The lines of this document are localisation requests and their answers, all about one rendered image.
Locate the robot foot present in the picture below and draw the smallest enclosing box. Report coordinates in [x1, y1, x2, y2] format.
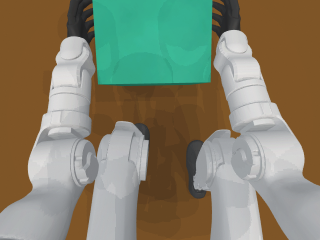
[186, 140, 207, 199]
[134, 123, 150, 151]

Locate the right robot upper arm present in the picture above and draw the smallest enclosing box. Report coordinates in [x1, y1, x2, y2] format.
[231, 130, 320, 240]

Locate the left robot upper arm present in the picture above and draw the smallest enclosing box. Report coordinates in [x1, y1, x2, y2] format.
[0, 137, 99, 240]

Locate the robot right forearm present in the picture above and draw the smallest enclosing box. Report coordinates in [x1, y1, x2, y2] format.
[213, 30, 305, 163]

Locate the right robot foot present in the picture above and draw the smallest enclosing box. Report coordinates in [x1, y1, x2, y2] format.
[186, 140, 207, 199]

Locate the robot right hand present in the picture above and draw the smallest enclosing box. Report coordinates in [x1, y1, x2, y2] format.
[212, 0, 241, 39]

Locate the left robot foot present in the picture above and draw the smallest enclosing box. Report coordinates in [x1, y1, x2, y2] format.
[134, 123, 150, 151]

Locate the robot left hand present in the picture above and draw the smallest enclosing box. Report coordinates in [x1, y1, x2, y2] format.
[66, 0, 95, 46]

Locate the robot left forearm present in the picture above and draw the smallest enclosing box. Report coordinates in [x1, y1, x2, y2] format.
[28, 36, 96, 183]

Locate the carton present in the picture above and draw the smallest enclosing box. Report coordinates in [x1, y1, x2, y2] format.
[92, 0, 213, 86]

